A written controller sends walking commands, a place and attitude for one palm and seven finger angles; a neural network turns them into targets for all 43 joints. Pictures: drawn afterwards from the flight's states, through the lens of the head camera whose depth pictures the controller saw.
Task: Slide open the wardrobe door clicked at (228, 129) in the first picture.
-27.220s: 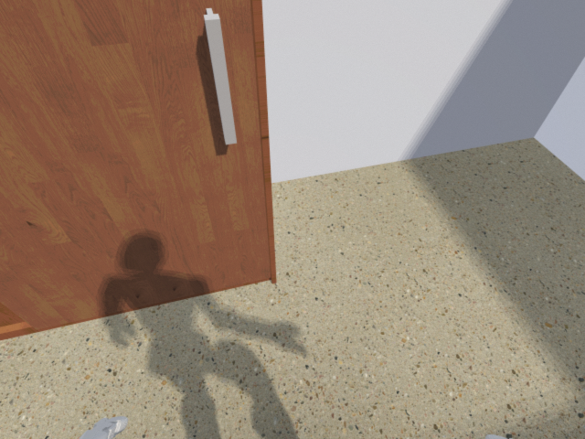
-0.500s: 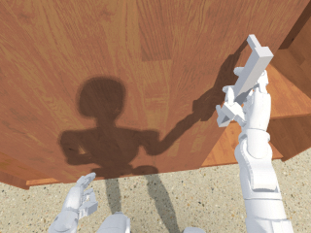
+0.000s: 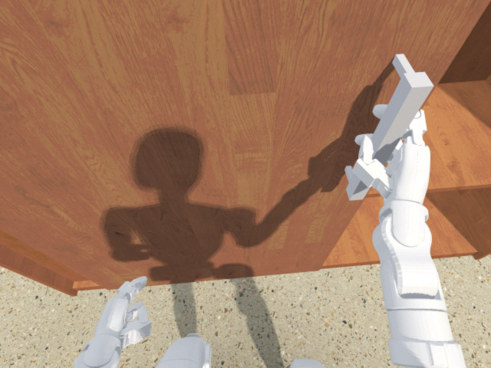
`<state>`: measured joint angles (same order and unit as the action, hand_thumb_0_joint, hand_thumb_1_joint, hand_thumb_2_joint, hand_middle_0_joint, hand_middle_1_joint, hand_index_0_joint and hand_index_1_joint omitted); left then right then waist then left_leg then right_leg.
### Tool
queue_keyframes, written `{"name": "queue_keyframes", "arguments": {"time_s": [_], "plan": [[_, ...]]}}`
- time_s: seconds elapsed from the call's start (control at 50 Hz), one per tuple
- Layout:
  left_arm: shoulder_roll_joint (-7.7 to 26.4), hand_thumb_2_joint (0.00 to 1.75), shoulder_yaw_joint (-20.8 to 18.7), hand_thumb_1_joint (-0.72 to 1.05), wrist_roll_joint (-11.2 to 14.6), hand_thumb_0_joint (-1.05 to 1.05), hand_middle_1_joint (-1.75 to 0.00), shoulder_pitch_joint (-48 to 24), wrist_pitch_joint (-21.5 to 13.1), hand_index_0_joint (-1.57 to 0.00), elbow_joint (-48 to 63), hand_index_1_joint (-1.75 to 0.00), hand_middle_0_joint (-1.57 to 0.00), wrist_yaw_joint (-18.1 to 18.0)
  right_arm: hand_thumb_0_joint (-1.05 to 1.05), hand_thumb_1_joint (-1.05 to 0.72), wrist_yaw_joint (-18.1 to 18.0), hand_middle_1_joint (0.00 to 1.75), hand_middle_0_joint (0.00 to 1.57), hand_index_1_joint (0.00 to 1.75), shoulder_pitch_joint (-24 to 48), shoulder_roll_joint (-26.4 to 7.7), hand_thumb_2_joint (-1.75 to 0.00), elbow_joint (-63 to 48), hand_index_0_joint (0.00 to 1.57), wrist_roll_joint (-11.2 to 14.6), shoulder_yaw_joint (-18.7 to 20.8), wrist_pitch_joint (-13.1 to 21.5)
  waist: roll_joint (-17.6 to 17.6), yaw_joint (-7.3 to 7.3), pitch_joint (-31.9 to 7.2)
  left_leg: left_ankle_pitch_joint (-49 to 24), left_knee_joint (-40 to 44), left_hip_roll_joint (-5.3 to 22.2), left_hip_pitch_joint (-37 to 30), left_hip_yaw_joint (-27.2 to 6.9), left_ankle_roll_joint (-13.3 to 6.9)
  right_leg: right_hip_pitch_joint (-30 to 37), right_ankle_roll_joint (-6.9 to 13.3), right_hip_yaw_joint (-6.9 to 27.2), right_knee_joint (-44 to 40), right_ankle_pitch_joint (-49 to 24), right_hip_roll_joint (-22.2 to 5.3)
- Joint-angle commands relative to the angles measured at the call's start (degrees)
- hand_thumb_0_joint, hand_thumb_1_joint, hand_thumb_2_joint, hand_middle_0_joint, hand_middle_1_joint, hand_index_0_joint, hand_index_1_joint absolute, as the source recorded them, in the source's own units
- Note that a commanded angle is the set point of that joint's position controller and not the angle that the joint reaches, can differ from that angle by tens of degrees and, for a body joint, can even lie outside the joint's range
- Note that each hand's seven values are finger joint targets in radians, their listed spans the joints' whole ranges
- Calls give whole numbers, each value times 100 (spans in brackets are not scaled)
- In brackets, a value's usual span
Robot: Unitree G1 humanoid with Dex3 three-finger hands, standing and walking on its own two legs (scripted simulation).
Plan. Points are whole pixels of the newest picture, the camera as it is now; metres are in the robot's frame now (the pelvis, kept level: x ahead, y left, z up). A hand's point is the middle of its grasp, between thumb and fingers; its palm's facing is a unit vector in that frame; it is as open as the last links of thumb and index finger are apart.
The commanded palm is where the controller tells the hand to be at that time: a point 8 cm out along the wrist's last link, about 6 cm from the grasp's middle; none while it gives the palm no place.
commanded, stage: step sideways, sliding the door along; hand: right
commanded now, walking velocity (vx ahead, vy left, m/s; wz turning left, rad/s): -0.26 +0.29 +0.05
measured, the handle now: (373, 139) +0.42 -0.22 +0.11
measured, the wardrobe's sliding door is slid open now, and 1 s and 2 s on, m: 0.67 0.67 0.67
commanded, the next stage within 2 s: stop walking and hold the door there in 0.48 s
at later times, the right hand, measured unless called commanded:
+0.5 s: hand (359, 157) +0.37 -0.18 +0.12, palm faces +0.49 +0.87 -0.04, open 6.9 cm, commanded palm +0.33 -0.15 +0.12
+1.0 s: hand (366, 159) +0.37 -0.19 +0.12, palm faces +0.50 +0.84 -0.22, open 6.9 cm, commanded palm +0.33 -0.22 +0.10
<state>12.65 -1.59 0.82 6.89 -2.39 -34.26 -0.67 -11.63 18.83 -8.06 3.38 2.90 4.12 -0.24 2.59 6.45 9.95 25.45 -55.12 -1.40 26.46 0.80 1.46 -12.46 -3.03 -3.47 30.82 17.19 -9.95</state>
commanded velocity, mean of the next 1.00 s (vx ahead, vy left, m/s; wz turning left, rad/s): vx -0.16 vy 0.12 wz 0.01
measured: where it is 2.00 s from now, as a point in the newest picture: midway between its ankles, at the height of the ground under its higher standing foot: outside the picture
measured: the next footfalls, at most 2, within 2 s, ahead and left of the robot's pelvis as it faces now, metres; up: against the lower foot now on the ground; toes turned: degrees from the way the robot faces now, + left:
left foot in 0.22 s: +0.07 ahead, +0.22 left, +0.00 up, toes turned +5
right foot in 0.38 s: +0.02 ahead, -0.06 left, +0.00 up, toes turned -7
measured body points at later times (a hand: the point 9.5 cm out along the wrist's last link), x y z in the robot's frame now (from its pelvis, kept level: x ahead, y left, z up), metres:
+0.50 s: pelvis +0.00 +0.08 +0.00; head +0.08 +0.05 +0.44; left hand +0.20 +0.32 -0.09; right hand +0.34 -0.23 +0.12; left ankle +0.01 +0.23 -0.69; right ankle -0.01 -0.05 -0.74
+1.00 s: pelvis +0.00 +0.11 -0.02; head -0.02 +0.10 +0.43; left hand +0.12 +0.42 -0.09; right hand +0.34 -0.24 +0.13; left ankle +0.06 +0.26 -0.74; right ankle +0.04 +0.02 -0.74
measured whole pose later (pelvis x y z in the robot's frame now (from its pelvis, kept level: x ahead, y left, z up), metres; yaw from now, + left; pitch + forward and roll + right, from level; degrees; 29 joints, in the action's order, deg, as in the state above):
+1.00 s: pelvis +0.00 +0.11 -0.02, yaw +4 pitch -2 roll +2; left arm 19.7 -1.2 2.4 9.9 -2.5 -39.9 -6.6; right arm -8.7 16.8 -26.7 28.8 2.1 25.1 2.6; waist 2.1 -2.5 0.2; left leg 13.4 -35.3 3.3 20.7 4.1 1.7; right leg -19.0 1.3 -3.9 39.1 17.0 -2.2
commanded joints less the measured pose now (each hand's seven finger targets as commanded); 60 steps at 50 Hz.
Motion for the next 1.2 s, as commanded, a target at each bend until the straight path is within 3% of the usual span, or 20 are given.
{"name": "queue_keyframes", "arguments": {"time_s": [0.0,0.16,0.2,0.24,0.32,0.36,0.38,0.44,0.56,0.58,0.66,0.68,0.72,0.78,0.9,0.92,0.96,1.02,1.1,1.18], "plan": [[736,90,-294,90,13,0,-30,-541,-391,-20,1016,-30,-20,81,0,-90,725,140,45,140,2374,499,-90,-2185,45,-127,-1670,758,1517,-603,-2868,-506,561,106,277,144,18,2682,771,277,-416,-6182,-1192],[656,90,-136,90,124,0,-30,-485,-569,-20,1000,-30,-20,15,0,-90,615,140,45,140,2291,-483,-90,-2208,45,-48,-786,897,1295,-645,-3097,-3024,3297,118,-1625,319,-85,2420,302,-112,430,-5568,-863],[395,90,-39,90,159,0,-30,-561,-549,-20,1023,-30,-20,-86,0,-90,559,140,45,140,2243,-995,-90,-2212,45,-103,-512,995,-411,-604,-3395,-7611,2894,1328,-3172,-525,-513,517,17,-358,1335,-1755,-95],[294,90,61,90,88,0,-30,-606,-615,-20,786,-30,-20,-209,0,-90,458,140,45,140,1997,-1411,-90,-1996,45,-91,-76,986,-902,-437,-3325,-9038,2621,1889,-3292,-736,-704,-638,239,-111,2044,1320,597],[467,90,0,90,116,0,-30,-481,-479,-20,555,-30,-20,-425,0,-90,359,140,45,140,2287,-1135,-90,-2353,45,35,-28,1131,-1002,-664,-3591,-7601,1734,1467,-3327,-288,-660,37,44,182,-44,-873,3],[908,90,-246,90,23,0,-30,-565,-353,-20,735,-30,-20,-317,0,-90,483,140,45,140,2409,-981,-90,-2627,45,108,-221,1114,1405,-642,-3564,-931,756,233,-303,57,185,2739,833,1895,-480,-7847,-1774],[753,90,-213,90,-11,0,-30,-563,-319,-20,780,-30,-20,-84,0,-90,579,140,45,140,2098,-511,-90,-2065,45,-19,-393,1042,1369,-435,-3650,988,192,180,61,-483,94,2876,1134,1797,-386,-8213,-2059],[795,90,-301,90,13,0,-30,-448,-434,-20,794,-30,-20,36,0,-90,540,140,45,140,2623,-478,-90,-2301,45,-105,-514,944,1992,-579,-3126,237,408,135,432,-142,-17,3181,830,576,-208,-7458,-1405],[824,90,-335,90,-6,0,-30,-405,-564,-20,977,-30,-20,107,0,-90,595,140,45,140,2374,-849,-90,-2105,45,-121,-218,816,1953,-606,-2878,-761,1290,-129,10,334,-32,3331,591,180,-354,-7215,-1106],[1201,90,-503,90,-38,0,-30,61,-375,-20,476,-30,-20,-30,0,-90,355,140,45,140,871,-4069,-90,246,45,-249,2996,813,1944,-557,-3001,-766,1328,-171,114,415,72,3243,603,-36,-440,-7242,-1155],[884,90,-209,90,117,0,-30,-197,-417,-20,823,-30,-20,-51,0,-90,507,140,45,140,1234,-3029,-90,-575,45,-115,1856,926,2147,-565,-2889,-2284,3289,-55,-1302,566,-97,2265,267,-495,469,-5373,-765],[822,90,-176,90,157,0,-30,-184,-425,-20,830,-30,-20,-61,0,-90,491,140,45,140,980,-3010,-90,-314,45,-131,1807,925,1618,-561,-2946,-3796,3426,238,-2022,410,-173,1585,189,-571,962,-4441,-541],[657,90,-114,90,146,0,-30,-437,-482,-20,904,-30,-20,-239,0,-90,377,140,45,140,484,-3692,-90,370,45,-123,2439,849,-1157,-396,-3299,-8666,2659,2161,-3407,-1438,-1121,-1001,-21,-248,3033,1827,745],[823,90,-30,90,222,0,-30,-140,-430,-20,481,-30,-20,-395,0,-90,264,140,45,140,354,-3997,-90,918,45,-91,2970,697,-1255,-513,-3093,-7397,2623,2384,-3040,-1024,-1133,-1448,35,549,3241,1890,549],[989,90,6,90,159,0,-30,-163,-265,-20,195,-30,-20,-603,0,-90,165,140,45,140,875,-3900,-90,1477,45,-150,2875,730,-711,-632,-2802,-3438,2881,1628,-1567,-348,-675,-106,189,38,593,73,805],[1094,90,-59,90,150,0,-30,-99,-244,-20,156,-30,-20,-606,0,-90,173,140,45,140,1192,-3840,-90,1298,45,-142,2688,766,-452,-705,-2633,-2138,2883,1519,-981,-265,-526,380,212,73,47,-345,699],[1404,90,-142,90,134,0,-30,-236,-256,-20,382,-30,-20,-610,0,-90,198,140,45,140,1592,-3379,-90,805,45,-57,2114,919,1785,-608,-2020,114,1730,405,-544,373,-112,-195,803,1907,-1668,-50,-789],[1145,90,-52,90,99,0,-30,-67,-303,-20,187,-30,-20,-567,0,-90,218,140,45,140,1502,-3005,-90,1487,45,-141,1767,718,1621,-626,-1680,54,485,233,-584,-90,-209,-695,884,1904,-2297,1261,-755],[1221,90,-77,90,105,0,-30,360,-406,-20,48,-30,-20,-574,0,-90,239,140,45,140,1305,-3158,-90,1856,45,-156,1809,611,913,-643,-2009,-238,2183,202,-732,235,-30,636,739,1004,-1499,-1498,-406],[1350,90,-83,90,81,0,-30,397,-430,-20,36,-30,-20,-528,0,-90,369,140,45,140,1184,-3220,-90,2235,45,-148,1711,541,869,-698,-2190,-1178,3306,342,-1536,159,-145,510,427,574,-1152,-1734,-244]]}}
